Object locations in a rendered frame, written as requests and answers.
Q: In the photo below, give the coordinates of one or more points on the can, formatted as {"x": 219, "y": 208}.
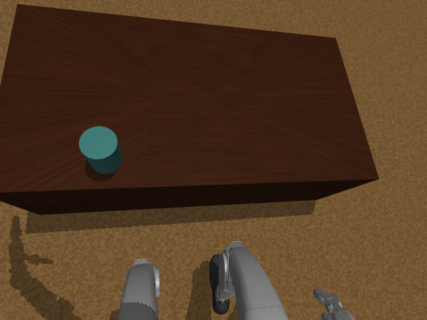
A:
{"x": 100, "y": 147}

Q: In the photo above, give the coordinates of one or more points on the right robot foot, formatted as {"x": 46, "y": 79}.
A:
{"x": 218, "y": 306}

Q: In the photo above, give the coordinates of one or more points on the right robot hand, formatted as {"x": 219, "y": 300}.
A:
{"x": 333, "y": 306}

